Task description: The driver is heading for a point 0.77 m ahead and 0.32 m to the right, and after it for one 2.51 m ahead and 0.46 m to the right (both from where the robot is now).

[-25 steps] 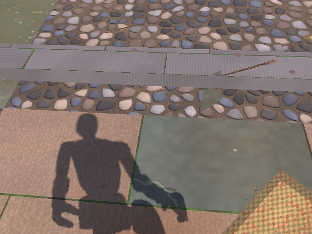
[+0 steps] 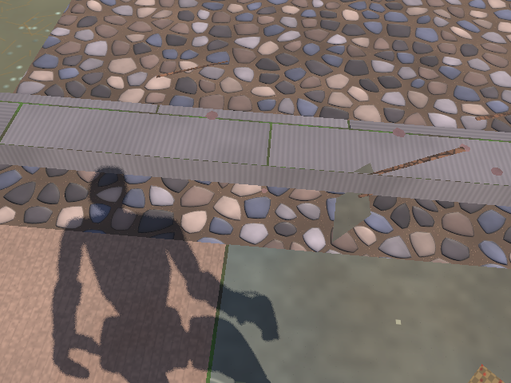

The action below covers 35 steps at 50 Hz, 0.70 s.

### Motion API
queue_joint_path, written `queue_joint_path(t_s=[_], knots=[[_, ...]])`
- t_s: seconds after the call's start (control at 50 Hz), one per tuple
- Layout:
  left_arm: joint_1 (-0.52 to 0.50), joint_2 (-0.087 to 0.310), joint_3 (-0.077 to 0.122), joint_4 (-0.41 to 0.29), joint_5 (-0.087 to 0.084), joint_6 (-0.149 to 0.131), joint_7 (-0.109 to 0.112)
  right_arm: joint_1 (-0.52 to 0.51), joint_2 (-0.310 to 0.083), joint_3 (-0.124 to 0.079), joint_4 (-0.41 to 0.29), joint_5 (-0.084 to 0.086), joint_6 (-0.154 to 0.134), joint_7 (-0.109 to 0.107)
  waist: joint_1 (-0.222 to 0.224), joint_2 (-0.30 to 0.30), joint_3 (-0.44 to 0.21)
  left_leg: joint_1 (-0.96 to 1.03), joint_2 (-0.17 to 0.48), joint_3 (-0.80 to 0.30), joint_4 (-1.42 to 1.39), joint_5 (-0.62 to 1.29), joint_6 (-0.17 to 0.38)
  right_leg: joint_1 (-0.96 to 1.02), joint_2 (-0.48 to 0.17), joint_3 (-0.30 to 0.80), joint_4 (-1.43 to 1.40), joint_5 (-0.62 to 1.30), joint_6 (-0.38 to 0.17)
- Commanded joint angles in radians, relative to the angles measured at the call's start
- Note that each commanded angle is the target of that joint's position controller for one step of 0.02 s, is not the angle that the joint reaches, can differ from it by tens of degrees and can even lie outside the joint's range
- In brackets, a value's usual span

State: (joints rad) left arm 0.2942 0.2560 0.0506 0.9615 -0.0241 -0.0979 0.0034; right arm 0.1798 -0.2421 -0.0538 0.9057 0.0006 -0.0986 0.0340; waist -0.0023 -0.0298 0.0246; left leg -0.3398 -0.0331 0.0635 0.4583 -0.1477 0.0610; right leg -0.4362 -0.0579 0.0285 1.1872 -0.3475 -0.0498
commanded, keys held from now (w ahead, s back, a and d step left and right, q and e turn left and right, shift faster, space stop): w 0.10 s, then w+e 0.90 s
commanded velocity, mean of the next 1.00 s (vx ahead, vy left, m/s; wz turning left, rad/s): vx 0.50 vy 0.00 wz -0.40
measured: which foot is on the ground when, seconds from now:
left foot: down 0.00-0.46, up 0.48-0.90, down 0.92-1.00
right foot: up 0.00-0.42, down 0.44-0.94, up 0.96-1.00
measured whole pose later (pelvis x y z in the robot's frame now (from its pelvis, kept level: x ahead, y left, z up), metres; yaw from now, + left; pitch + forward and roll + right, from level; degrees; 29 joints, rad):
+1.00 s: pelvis +0.56 -0.09 -0.01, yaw -26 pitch +1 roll -1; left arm 0.36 0.31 0.09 0.82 0.02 -0.04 -0.01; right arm 0.13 -0.27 -0.03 0.75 -0.05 -0.08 0.00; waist 0.05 -0.02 0.03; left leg -0.39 0.00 0.03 0.54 -0.18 0.03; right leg -0.26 0.11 0.12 0.95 -0.44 -0.08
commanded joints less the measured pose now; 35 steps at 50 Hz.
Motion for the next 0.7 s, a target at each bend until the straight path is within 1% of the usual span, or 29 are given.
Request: queue_joint_path(t_s=[0.02,0.04,0.06,0.08,0.1,0.14,0.2,0.24,0.28,0.32,0.34,0.36,0.38,0.4,0.42,0.44,0.46,0.48,0.5,0.52,0.54,0.56,0.58,0.6,0.62,0.64,0.66,0.7], knots=[[0.049,0.051,0.024,-0.049,0.007,0.01,0.011,0.019,-0.079,-0.012,-0.025,-0.008,-0.017,0.004,0.023,0.116,-0.057,0.133,0.252,-0.281,-0.301,0.074,0.168,-0.141,-0.095,0.037,-0.027,0.093,-0.002],[0.042,0.046,0.025,-0.053,0.009,0.017,0.013,0.038,-0.095,-0.016,-0.013,-0.007,-0.019,0.0,0.027,0.108,-0.042,0.118,0.249,-0.254,-0.319,0.107,0.177,-0.153,-0.099,0.032,-0.055,0.119,0.006],[0.012,0.053,0.028,-0.065,0.012,0.021,0.015,0.055,-0.112,-0.019,-0.005,-0.008,-0.021,-0.007,0.027,0.099,-0.026,0.12,0.249,-0.236,-0.331,0.138,0.182,-0.186,-0.102,0.03,-0.095,0.159,0.015],[-0.029,0.058,0.03,-0.08,0.016,0.022,0.016,0.074,-0.125,-0.022,0.003,-0.007,-0.02,-0.014,0.019,0.087,-0.012,0.136,0.251,-0.224,-0.339,0.164,0.183,-0.228,-0.106,0.03,-0.149,0.205,0.024],[-0.07,0.06,0.032,-0.094,0.019,0.022,0.016,0.094,-0.129,-0.023,0.011,-0.006,-0.017,-0.021,0.009,0.079,-0.004,0.159,0.25,-0.213,-0.342,0.186,0.179,-0.263,-0.106,0.029,-0.205,0.255,0.032],[-0.118,0.047,0.029,-0.105,0.015,0.02,0.008,0.114,-0.133,-0.022,0.02,-0.007,-0.011,-0.032,-0.003,0.084,-0.002,0.198,0.24,-0.157,-0.346,0.202,0.155,-0.286,-0.098,0.024,-0.314,0.363,0.035],[-0.209,0.03,0.02,-0.131,0.007,0.017,-0.006,0.146,-0.14,-0.022,0.035,-0.005,-0.011,-0.04,-0.037,0.085,0.018,0.228,0.229,-0.083,-0.36,0.19,0.125,-0.259,-0.069,-0.001,-0.46,0.474,0.024],[-0.263,0.026,0.015,-0.152,0.002,0.018,-0.016,0.177,-0.144,-0.023,0.053,-0.004,-0.009,-0.043,-0.058,0.08,0.04,0.286,0.248,-0.054,-0.361,0.19,0.119,-0.274,-0.052,-0.004,-0.516,0.479,0.015],[-0.31,0.025,0.011,-0.178,0.0,0.018,-0.028,0.202,-0.144,-0.025,0.069,-0.003,-0.001,-0.044,-0.075,0.072,0.06,0.368,0.275,-0.028,-0.339,0.215,0.114,-0.309,-0.04,-0.004,-0.556,0.446,0.002],[-0.346,0.025,0.008,-0.206,-0.001,0.016,-0.043,0.21,-0.147,-0.029,0.077,0.001,0.011,-0.047,-0.079,0.07,0.071,0.442,0.301,-0.009,-0.299,0.265,0.104,-0.331,-0.032,-0.016,-0.585,0.385,-0.015],[-0.351,0.029,0.008,-0.218,0.0,0.015,-0.051,0.203,-0.153,-0.031,0.076,0.003,0.017,-0.049,-0.073,0.076,0.07,0.467,0.312,0.003,-0.27,0.323,0.096,-0.323,-0.024,-0.031,-0.593,0.341,-0.025],[-0.341,0.036,0.011,-0.226,0.001,0.015,-0.058,0.185,-0.164,-0.035,0.07,0.005,0.023,-0.052,-0.058,0.087,0.058,0.477,0.315,0.021,-0.227,0.439,0.085,-0.284,-0.007,-0.056,-0.6,0.292,-0.039],[-0.314,0.053,0.018,-0.23,0.003,0.015,-0.062,0.165,-0.18,-0.039,0.061,0.007,0.028,-0.056,-0.036,0.107,0.028,0.48,0.313,0.041,-0.161,0.62,0.073,-0.211,0.024,-0.093,-0.597,0.242,-0.056],[-0.248,0.078,0.033,-0.223,0.005,0.018,-0.064,0.149,-0.195,-0.044,0.052,0.007,0.036,-0.061,0.004,0.127,-0.024,0.475,0.305,0.061,-0.053,0.799,0.059,-0.103,0.064,-0.127,-0.591,0.203,-0.075],[-0.104,0.118,0.058,-0.189,0.004,0.02,-0.062,0.128,-0.197,-0.043,0.041,0.007,0.044,-0.065,0.082,0.115,-0.1,0.425,0.272,0.094,0.137,0.876,0.033,0.091,0.109,-0.147,-0.638,0.236,-0.104],[0.069,0.198,0.092,-0.152,0.005,0.024,-0.049,0.127,-0.186,-0.035,0.018,0.001,0.041,-0.07,0.152,0.049,-0.196,0.214,0.228,0.107,0.415,0.694,-0.005,0.394,0.043,0.001,-0.66,0.264,-0.157],[0.136,0.307,0.115,-0.146,0.004,0.025,-0.038,0.216,-0.045,0.012,-0.026,-0.028,0.011,-0.049,0.082,-0.208,-0.309,-0.25,0.031,0.07,0.814,-0.096,-0.074,0.785,-0.223,0.533,-0.719,0.177,-0.345],[0.158,0.24,0.091,-0.153,0.006,0.022,-0.036,0.172,-0.091,0.007,-0.03,0.001,-0.037,-0.031,0.108,-0.169,-0.418,-0.404,-0.02,-0.136,0.967,-0.404,-0.063,0.88,-0.298,0.803,-0.875,0.122,-0.393],[0.117,0.183,0.076,-0.157,0.014,0.019,-0.032,0.074,-0.15,-0.01,-0.062,0.037,-0.064,-0.021,0.121,-0.124,-0.289,-0.492,0.045,-0.171,0.972,-0.335,-0.034,0.8,-0.253,0.646,-0.878,0.165,-0.327],[0.044,0.148,0.066,-0.177,0.011,0.016,-0.03,0.024,-0.148,-0.008,-0.077,0.037,-0.074,-0.024,0.091,-0.031,-0.203,-0.468,0.093,-0.16,0.894,-0.248,-0.021,0.65,-0.207,0.504,-0.883,0.238,-0.287],[-0.029,0.12,0.056,-0.199,0.014,0.016,-0.032,0.004,-0.147,-0.015,-0.076,0.016,-0.071,-0.032,0.048,0.037,-0.131,-0.406,0.125,-0.149,0.8,-0.204,-0.029,0.486,-0.171,0.409,-0.902,0.339,-0.262],[-0.068,0.095,0.046,-0.214,0.022,0.015,-0.03,0.014,-0.154,-0.025,-0.077,0.004,-0.056,-0.037,0.01,0.036,-0.107,-0.328,0.149,-0.151,0.738,-0.179,-0.036,0.379,-0.142,0.351,-0.93,0.397,-0.249],[-0.079,0.098,0.045,-0.223,0.023,0.016,-0.027,0.026,-0.143,-0.028,-0.085,-0.002,-0.04,-0.038,-0.012,0.019,-0.094,-0.286,0.153,-0.149,0.692,-0.169,-0.049,0.316,-0.126,0.337,-0.952,0.412,-0.25],[-0.078,0.113,0.048,-0.226,0.018,0.014,-0.023,0.034,-0.127,-0.028,-0.09,-0.008,-0.027,-0.04,-0.023,0.01,-0.083,-0.268,0.153,-0.14,0.644,-0.161,-0.065,0.271,-0.116,0.313,-0.966,0.439,-0.254],[0.005,0.169,0.061,-0.173,0.046,0.018,-0.017,0.07,-0.06,0.003,-0.085,-0.09,0.021,-0.023,-0.039,0.025,-0.049,-0.2,0.141,-0.072,0.617,-0.136,-0.083,0.187,-0.075,0.23,-0.949,0.562,-0.228],[0.023,0.17,0.064,-0.17,0.045,0.021,-0.016,0.065,-0.05,0.004,-0.099,-0.086,0.042,-0.016,-0.04,0.003,-0.041,-0.193,0.132,-0.054,0.575,-0.097,-0.096,0.158,-0.047,0.194,-0.95,0.591,-0.22],[0.029,0.168,0.064,-0.171,0.041,0.024,-0.017,0.031,-0.06,0.005,-0.119,-0.073,0.052,-0.011,-0.031,-0.019,-0.031,-0.2,0.131,-0.046,0.524,-0.054,-0.108,0.145,-0.036,0.188,-0.958,0.563,-0.212],[0.043,0.157,0.062,-0.173,0.034,0.029,-0.023,-0.054,-0.079,0.007,-0.152,-0.055,0.06,-0.009,0.0,-0.049,-0.013,-0.216,0.13,-0.048,0.411,0.039,-0.117,0.151,-0.024,0.205,-0.976,0.447,-0.195]])
Velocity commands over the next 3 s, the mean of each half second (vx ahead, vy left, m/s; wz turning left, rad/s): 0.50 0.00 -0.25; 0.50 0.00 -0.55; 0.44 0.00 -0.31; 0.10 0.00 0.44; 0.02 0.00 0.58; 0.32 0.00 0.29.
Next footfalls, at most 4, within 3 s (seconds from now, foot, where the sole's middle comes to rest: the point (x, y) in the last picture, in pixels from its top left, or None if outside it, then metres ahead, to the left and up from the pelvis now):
0.44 right None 0.40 -0.16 -0.77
0.92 left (274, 303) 0.70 -0.05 -0.77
1.42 right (383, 273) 0.80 -0.37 -0.77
1.90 left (318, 251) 0.87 -0.19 -0.77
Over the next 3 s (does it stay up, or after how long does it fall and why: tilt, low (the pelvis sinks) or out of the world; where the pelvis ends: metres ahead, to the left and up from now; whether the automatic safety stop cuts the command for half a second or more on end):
stays up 0.89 -0.24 0.01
